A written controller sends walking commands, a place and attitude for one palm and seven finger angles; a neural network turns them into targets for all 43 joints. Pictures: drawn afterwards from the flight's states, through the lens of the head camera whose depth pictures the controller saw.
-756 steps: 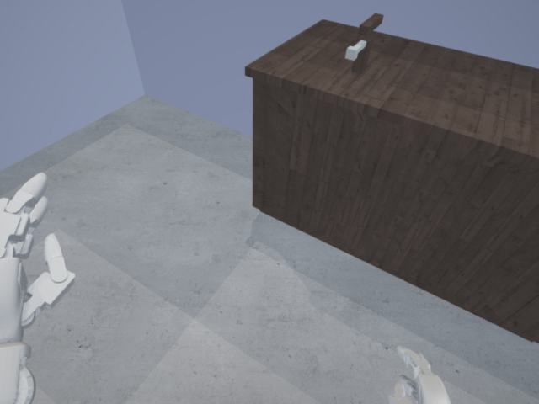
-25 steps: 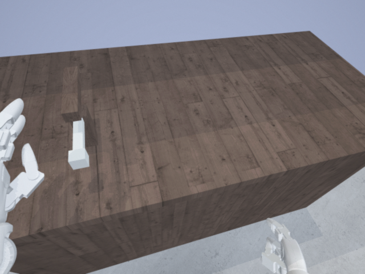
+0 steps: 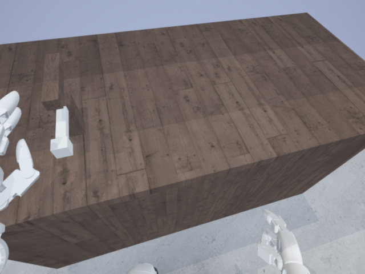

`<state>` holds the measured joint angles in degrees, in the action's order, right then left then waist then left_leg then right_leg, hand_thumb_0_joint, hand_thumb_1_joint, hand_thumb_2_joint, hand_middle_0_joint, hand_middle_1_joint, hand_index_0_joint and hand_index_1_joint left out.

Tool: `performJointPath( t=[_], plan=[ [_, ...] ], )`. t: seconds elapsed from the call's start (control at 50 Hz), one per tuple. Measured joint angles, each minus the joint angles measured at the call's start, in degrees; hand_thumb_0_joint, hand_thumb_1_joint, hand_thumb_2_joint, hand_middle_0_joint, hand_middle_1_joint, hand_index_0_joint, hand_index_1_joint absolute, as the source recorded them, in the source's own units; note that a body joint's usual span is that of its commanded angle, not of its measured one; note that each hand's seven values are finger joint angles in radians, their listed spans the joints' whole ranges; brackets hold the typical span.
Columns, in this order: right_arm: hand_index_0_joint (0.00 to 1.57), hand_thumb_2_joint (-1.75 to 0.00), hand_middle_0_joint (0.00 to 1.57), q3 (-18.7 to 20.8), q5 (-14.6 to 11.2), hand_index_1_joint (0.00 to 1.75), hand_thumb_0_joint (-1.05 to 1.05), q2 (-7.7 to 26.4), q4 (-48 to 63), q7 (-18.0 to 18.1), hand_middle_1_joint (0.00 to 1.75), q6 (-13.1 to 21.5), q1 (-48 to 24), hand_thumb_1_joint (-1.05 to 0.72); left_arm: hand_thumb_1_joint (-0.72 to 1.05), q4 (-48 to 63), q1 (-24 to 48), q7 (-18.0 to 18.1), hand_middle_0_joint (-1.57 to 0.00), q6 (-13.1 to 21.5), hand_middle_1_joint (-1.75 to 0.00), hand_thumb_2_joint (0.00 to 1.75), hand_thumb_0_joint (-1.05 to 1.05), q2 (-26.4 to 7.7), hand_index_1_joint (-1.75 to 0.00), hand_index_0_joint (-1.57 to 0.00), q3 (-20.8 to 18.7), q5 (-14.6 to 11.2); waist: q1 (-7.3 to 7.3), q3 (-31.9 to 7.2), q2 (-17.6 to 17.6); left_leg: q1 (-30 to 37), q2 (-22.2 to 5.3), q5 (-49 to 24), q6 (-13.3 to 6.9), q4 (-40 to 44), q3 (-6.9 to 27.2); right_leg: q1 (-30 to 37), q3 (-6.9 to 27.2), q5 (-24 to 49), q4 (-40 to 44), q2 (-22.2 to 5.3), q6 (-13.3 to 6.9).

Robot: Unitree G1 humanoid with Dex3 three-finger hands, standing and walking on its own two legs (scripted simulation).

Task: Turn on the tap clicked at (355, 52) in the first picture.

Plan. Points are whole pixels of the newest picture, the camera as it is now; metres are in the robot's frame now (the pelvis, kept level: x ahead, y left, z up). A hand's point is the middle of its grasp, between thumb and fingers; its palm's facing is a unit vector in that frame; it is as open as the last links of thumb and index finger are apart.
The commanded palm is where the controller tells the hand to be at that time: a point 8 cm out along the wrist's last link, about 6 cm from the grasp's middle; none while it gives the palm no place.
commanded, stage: shuffle to correct the standing spot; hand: left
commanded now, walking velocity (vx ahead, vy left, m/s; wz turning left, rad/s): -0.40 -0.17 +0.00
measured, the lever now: (62, 147) +0.30 +0.26 +0.11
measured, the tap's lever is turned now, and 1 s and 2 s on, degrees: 0 0 0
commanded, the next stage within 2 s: come to a stop and stand still in 1.00 s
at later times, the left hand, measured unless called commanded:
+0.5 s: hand (41, 214) +0.17 +0.21 +0.16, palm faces +0.35 -0.84 -0.41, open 7.4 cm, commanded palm +0.12 +0.25 +0.18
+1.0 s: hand (82, 218) +0.17 +0.16 +0.16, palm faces +0.34 -0.83 -0.44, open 7.4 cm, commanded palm +0.11 +0.20 +0.18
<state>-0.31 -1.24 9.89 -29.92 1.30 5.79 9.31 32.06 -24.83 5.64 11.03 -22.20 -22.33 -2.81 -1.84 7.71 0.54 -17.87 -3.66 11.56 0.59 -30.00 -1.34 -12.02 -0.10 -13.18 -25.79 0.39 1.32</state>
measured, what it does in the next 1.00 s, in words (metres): steps on the spot: left foot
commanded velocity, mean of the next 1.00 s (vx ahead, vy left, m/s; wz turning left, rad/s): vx -0.15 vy -0.18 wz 0.00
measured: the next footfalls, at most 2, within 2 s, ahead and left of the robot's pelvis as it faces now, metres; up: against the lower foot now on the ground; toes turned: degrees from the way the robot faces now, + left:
left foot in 0.52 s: -0.01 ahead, +0.04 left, +0.00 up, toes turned +2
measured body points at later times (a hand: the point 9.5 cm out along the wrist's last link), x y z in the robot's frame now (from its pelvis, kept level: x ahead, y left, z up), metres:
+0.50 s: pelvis -0.04 -0.03 -0.01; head +0.00 -0.01 +0.44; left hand +0.14 +0.26 +0.19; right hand +0.11 -0.26 -0.10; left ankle -0.02 +0.09 -0.72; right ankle +0.01 -0.14 -0.74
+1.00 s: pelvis -0.05 -0.08 -0.01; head -0.01 -0.07 +0.44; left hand +0.15 +0.20 +0.19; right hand +0.11 -0.32 -0.09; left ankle -0.03 +0.07 -0.74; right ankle -0.03 -0.17 -0.74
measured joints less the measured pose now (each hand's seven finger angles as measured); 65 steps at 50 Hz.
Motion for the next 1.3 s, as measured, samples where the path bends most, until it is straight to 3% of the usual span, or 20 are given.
performJointPath(
  t=[0.12,0.26,0.34,0.38,0.42,0.46,0.52,0.54,0.58,0.64,0.72,0.78,0.84,0.9,0.96,1.04,1.1,1.14,1.2,1.3],
  plan=[
    [0.2,-0.9,0.21,0.81,0.65,0.3,0.02,0.54,0.27,0.09,0.3,0.33,-0.37,-0.9,0.89,2.8,-2.12,-1.21,-0.21,2.2,-0.3,0.9,0.02,-0.85,-0.31,-0.21,-1.08,-0.43,0.28,0.6,-1.12,-3.65,-1.76,0.09,1.16,-3.12,1.49,-2.88,-1.15,0.31,-1.97,1.87,-1.4],
    [0.2,-0.9,0.2,2.03,1.23,0.3,0.02,1.05,-1.66,1.64,0.3,1.18,0.82,-0.9,0.89,3.54,-3.01,-1.62,-0.21,4.98,-0.3,0.9,0.01,-2.71,-0.31,-0.22,-3.43,-0.68,1.22,0.32,0.09,-5.75,-1.26,-1.43,1.21,-3.26,1.44,-6.51,-1.22,0.0,-5.42,1.3,-1.52],
    [0.2,-0.9,0.2,1.78,0.85,0.3,0.02,1.07,-1.06,1.27,0.3,1.07,2.46,-0.9,0.89,2.15,-2.81,-1.61,-0.21,3.58,-0.3,0.9,0.01,-3.57,-0.31,-0.22,-4.53,-0.68,1.23,0.48,-0.94,-6.74,-2.19,-0.97,1.21,-4.98,1.99,-7.34,-2.44,-1.46,-7.2,1.73,-1.75],
    [0.2,-0.9,0.2,1.7,0.64,0.3,0.02,1.04,-1.04,0.77,0.3,0.94,3.39,-0.9,0.89,1.93,-2.68,-1.62,-0.21,2.49,-0.3,0.9,0.01,-3.26,-0.31,-0.22,-4.17,-0.62,1.22,0.45,-1.38,-7.61,-2.5,2.83,0.95,-7.61,2.38,-7.19,-3.08,0.18,-7.34,1.91,-2.45],
    [0.2,-0.9,0.2,1.51,0.5,0.3,0.02,1.22,-2.04,0.46,0.3,0.88,3.88,-0.9,0.89,2.42,-3.12,-1.24,-0.21,1.42,-0.3,0.9,0.01,-2.24,-0.31,-0.22,-3.26,-0.79,0.98,-0.04,-1.0,-8.78,-1.45,9.2,0.64,-13.14,2.59,-7.58,-2.87,-0.41,-8.31,1.68,-3.0],
    [0.2,-0.9,0.2,1.27,0.57,0.3,0.02,1.32,-3.78,0.34,0.3,0.75,4.07,-0.9,0.89,3.08,-3.59,-0.61,-0.21,0.12,-0.3,0.9,0.01,-0.77,-0.31,-0.22,-1.75,-1.04,0.87,-0.88,0.33,-7.97,0.71,11.15,0.4,-18.02,1.64,-7.67,-1.99,-0.93,-8.77,0.87,-3.22],
    [0.2,-0.9,0.21,0.87,0.63,0.3,0.02,1.52,-4.64,0.73,0.3,1.0,4.92,-0.9,0.89,3.53,-3.65,0.3,-0.21,-0.91,-0.3,0.9,0.01,0.08,-0.31,-0.22,-0.41,-1.12,1.71,-2.58,1.4,-1.16,2.08,9.62,-0.37,-8.46,-0.65,-8.08,-1.92,-1.23,-9.23,0.22,-2.75],
    [0.2,-0.9,0.21,1.0,0.65,0.3,0.02,1.3,-4.56,0.97,0.3,1.31,4.93,-0.9,0.89,3.38,-3.03,0.58,-0.21,-0.88,-0.3,0.9,0.01,-0.35,-0.31,-0.22,-0.49,-1.13,1.99,-2.45,1.95,-0.29,2.41,5.9,-0.89,-5.81,-0.84,-8.57,-2.06,-1.65,-10.28,-0.16,-2.47],
    [0.2,-0.9,0.2,1.18,1.01,0.3,0.02,0.12,-4.68,1.11,0.3,1.49,4.09,-0.9,0.89,2.12,-1.28,0.8,-0.21,-0.8,-0.3,0.9,0.01,-1.24,-0.31,-0.22,-1.19,-0.8,1.29,-1.1,3.64,0.48,2.83,4.5,-1.37,-5.43,-1.89,-9.92,-0.68,-6.66,-15.48,-0.15,-1.82],
    [0.2,-0.9,0.2,1.17,1.78,0.3,0.02,-1.09,-4.12,0.21,0.3,1.44,3.32,-0.9,0.89,0.93,0.35,0.43,-0.21,-1.54,-0.3,0.9,0.02,-1.29,-0.31,-0.21,-1.74,-0.16,1.5,-0.16,2.96,1.6,1.59,3.7,-0.93,-3.27,-1.3,-11.11,-0.35,-9.56,-23.11,1.23,-1.46],
    [0.2,-0.9,0.2,0.74,1.33,0.3,0.02,-0.98,-1.67,-1.73,0.3,1.0,3.61,-0.9,0.89,2.61,-1.05,-0.04,-0.21,-1.61,-0.3,0.9,0.02,-0.81,-0.31,-0.21,-1.49,0.25,1.19,-0.49,0.28,1.22,-1.11,3.07,0.37,-2.59,-0.39,-6.03,-2.86,-7.93,-11.82,0.8,-2.2],
    [0.2,-0.9,0.21,0.47,0.73,0.3,0.02,-0.28,-0.52,-2.23,0.3,0.87,3.16,-0.9,0.89,3.4,-1.71,-0.55,-0.21,-1.02,-0.3,0.9,0.02,-1.67,-0.31,-0.21,-1.74,0.45,1.27,-0.21,-1.71,-0.89,-2.87,5.14,1.49,-6.9,0.81,-1.73,-4.67,0.7,-2.56,1.09,-1.91],
    [0.2,-0.9,0.21,0.67,-0.14,0.3,0.02,0.36,-1.87,-2.06,0.3,0.18,2.1,-0.9,0.89,2.7,-1.72,-0.62,-0.21,-1.19,-0.3,0.9,0.01,-2.01,-0.31,-0.21,-1.41,-0.22,2.0,-0.18,-2.89,-2.1,-3.08,7.57,0.54,-9.88,3.05,-2.29,-6.12,-0.66,-4.42,2.13,-2.86],
    [0.2,-0.9,0.21,1.02,-0.21,0.3,0.02,0.79,-3.0,-1.04,0.3,-0.5,2.03,-0.9,0.89,2.88,-3.42,-0.07,-0.21,-1.86,-0.3,0.9,0.01,-1.76,-0.31,-0.22,-1.4,-1.38,2.19,-1.49,-1.03,-0.63,-1.02,7.22,-0.05,-8.44,1.74,-4.21,-5.36,-3.13,-7.8,1.32,-3.54],
    [0.2,-0.9,0.21,1.45,0.17,0.3,0.02,0.94,-3.32,0.12,0.3,-0.8,2.36,-0.9,0.89,2.22,-3.54,0.42,-0.21,-2.3,-0.3,0.9,0.01,-1.61,-0.31,-0.22,-1.3,-1.56,2.01,-1.43,1.04,0.77,-0.09,6.15,1.43,-6.18,0.91,-4.6,-4.63,-3.92,-9.18,0.27,-3.27],
    [0.2,-0.9,0.2,1.92,0.35,0.3,0.02,1.72,-2.58,0.24,0.3,-0.31,2.8,-0.9,0.89,2.27,-2.18,0.26,-0.21,-2.7,-0.3,0.9,0.02,-1.34,-0.31,-0.22,-0.93,-0.67,2.05,0.01,-1.08,0.76,-1.94,5.34,2.47,-5.53,2.89,-2.42,-6.51,-1.74,-4.9,2.38,-4.46],
    [0.2,-0.9,0.2,1.96,-0.15,0.3,0.02,1.73,-2.09,-0.18,0.3,-0.06,2.36,-0.9,0.89,4.19,-2.71,0.39,-0.21,-1.98,-0.3,0.9,0.02,-1.9,-0.31,-0.21,-1.29,-1.23,2.17,0.72,-0.89,-1.22,-2.23,4.11,1.45,-7.78,2.99,-3.01,-7.01,-0.92,-4.36,2.82,-5.49],
    [0.2,-0.9,0.2,1.92,-0.16,0.3,0.02,1.7,-1.96,0.01,0.3,-0.26,1.92,-0.9,0.89,5.17,-4.09,0.7,-0.21,-1.19,-0.3,0.9,0.02,-2.23,-0.31,-0.22,-1.47,-1.73,2.28,0.48,-0.03,-2.25,-1.12,7.21,0.82,-9.97,2.34,-4.28,-6.6,-1.16,-5.39,2.29,-5.85],
    [0.2,-0.9,0.2,1.67,-0.11,0.3,0.02,1.77,-2.11,0.75,0.3,-0.75,1.38,-0.9,0.89,5.3,-6.35,1.63,-0.21,-0.81,-0.3,0.9,0.01,-2.62,-0.31,-0.22,-1.56,-1.91,2.55,-0.38,0.85,-1.8,0.65,8.99,0.18,-9.18,0.87,-5.79,-5.91,-1.14,-6.19,1.44,-5.76],
    [0.2,-0.9,0.2,0.92,-0.13,0.3,0.02,1.68,-3.63,1.91,0.3,-1.1,1.34,-0.91,0.89,2.08,-6.09,3.33,-0.21,-1.65,-0.3,0.9,0.01,-2.23,-0.31,-0.22,-0.65,-1.5,2.07,-0.88,1.49,2.87,2.13,3.28,0.03,-1.3,-0.4,-4.95,-5.33,-0.64,-5.71,0.43,-4.8]
  ],
)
